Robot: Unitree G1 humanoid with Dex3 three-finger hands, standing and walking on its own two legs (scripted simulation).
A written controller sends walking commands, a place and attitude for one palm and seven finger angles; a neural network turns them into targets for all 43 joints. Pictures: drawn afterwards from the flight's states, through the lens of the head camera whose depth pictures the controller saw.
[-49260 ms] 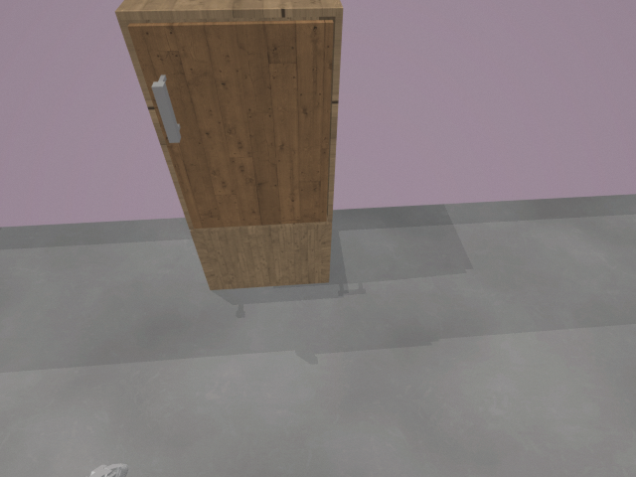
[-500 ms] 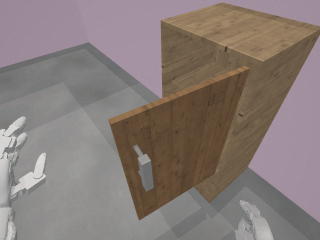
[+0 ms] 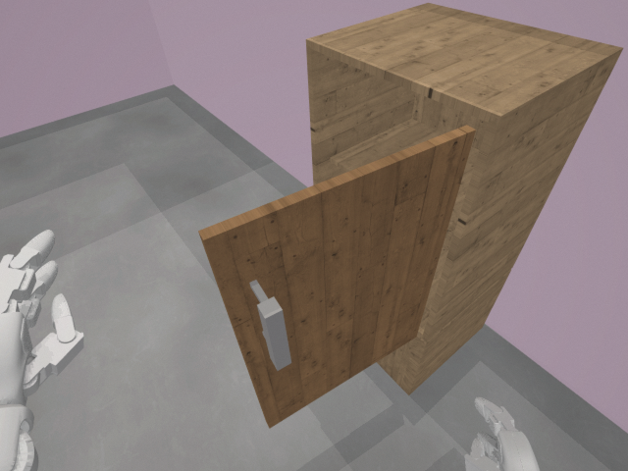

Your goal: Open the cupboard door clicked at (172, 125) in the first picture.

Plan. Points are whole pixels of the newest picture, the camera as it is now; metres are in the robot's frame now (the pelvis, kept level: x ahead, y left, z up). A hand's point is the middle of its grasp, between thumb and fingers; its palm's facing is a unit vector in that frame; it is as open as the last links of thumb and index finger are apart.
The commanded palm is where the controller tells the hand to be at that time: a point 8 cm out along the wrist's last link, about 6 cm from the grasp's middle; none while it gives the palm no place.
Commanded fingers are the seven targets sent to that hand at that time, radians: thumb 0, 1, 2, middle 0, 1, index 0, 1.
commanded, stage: step back with the hand held close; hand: left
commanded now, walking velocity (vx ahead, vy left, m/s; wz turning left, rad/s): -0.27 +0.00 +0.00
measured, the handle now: (269, 324) +0.30 +0.11 +0.02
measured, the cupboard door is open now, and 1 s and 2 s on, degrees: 83 83 83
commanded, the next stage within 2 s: stop stepping back and stand still in 1.04 s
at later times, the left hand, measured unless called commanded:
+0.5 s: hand (17, 390) +0.13 +0.28 +0.16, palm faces +0.36 -0.80 -0.48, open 7.4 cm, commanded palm +0.08 +0.33 +0.17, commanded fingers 0.00 0.90 0.90 -0.20 -0.30 -0.20 -0.30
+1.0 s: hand out of the picture +0.01 +0.34 +0.16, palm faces +0.52 -0.75 -0.41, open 7.4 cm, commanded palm -0.06 +0.37 +0.17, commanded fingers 0.00 0.90 0.90 -0.20 -0.30 -0.20 -0.30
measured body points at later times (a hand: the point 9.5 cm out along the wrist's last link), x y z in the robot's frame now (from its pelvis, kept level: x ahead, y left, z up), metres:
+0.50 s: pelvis -0.07 +0.03 -0.01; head -0.06 +0.03 +0.44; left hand +0.11 +0.32 +0.18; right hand +0.10 -0.22 -0.08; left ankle +0.00 +0.13 -0.74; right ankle -0.04 -0.10 -0.74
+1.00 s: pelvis -0.18 +0.06 -0.02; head -0.17 +0.09 +0.42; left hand -0.02 +0.38 +0.19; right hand +0.00 -0.17 -0.10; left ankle -0.03 +0.14 -0.74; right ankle -0.15 -0.10 -0.68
